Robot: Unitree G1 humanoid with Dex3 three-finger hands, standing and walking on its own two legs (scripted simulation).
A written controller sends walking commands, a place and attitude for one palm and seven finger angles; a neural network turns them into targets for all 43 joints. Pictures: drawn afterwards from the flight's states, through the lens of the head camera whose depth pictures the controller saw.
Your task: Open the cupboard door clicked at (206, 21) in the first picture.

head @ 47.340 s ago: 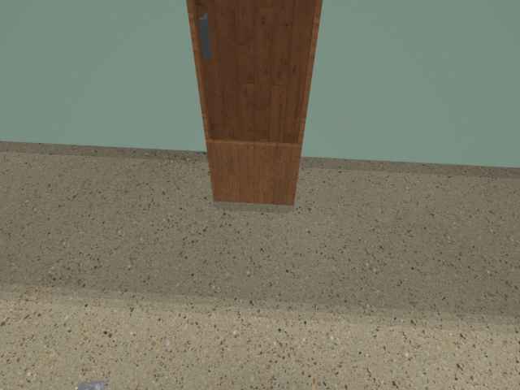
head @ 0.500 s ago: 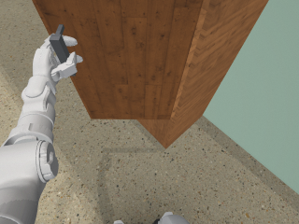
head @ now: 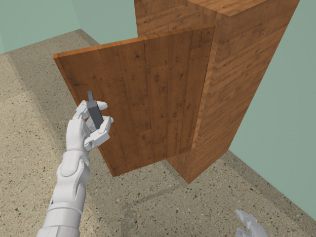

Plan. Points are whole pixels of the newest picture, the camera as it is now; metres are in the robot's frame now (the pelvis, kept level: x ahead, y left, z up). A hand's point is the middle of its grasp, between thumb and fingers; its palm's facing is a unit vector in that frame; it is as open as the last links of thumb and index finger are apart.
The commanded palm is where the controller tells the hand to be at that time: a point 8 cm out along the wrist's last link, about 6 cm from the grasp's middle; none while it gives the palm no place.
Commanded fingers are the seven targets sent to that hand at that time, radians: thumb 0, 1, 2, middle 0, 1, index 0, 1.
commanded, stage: pull the door open along its arc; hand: left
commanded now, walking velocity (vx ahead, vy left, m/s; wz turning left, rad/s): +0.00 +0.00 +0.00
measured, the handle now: (97, 114) +0.40 +0.17 +0.10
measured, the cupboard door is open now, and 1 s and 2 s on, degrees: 72 92 93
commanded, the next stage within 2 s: open thumb and fingers to let go in 0.46 s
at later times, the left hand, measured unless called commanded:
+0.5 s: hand (134, 160) +0.27 +0.06 +0.10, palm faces +0.36 -0.93 +0.01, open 6.1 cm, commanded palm +0.21 +0.10 +0.10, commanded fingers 0.00 0.90 0.90 -0.40 -1.35 -0.40 -1.35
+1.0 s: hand (132, 162) +0.26 +0.06 +0.11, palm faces +0.35 -0.94 +0.01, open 11.0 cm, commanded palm +0.23 +0.10 +0.10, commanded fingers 0.00 -0.50 0.30 -0.29 -1.15 -0.29 -1.15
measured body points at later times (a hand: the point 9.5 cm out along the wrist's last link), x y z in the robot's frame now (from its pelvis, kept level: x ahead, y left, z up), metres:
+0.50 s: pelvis -0.01 -0.03 +0.01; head -0.02 -0.07 +0.46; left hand +0.24 +0.11 +0.11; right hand +0.17 -0.24 -0.10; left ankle -0.04 +0.09 -0.72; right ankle +0.00 -0.08 -0.72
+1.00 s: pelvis -0.03 -0.03 +0.01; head -0.04 -0.06 +0.46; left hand +0.24 +0.11 +0.11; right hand +0.18 -0.22 -0.09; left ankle -0.04 +0.09 -0.72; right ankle +0.00 -0.08 -0.72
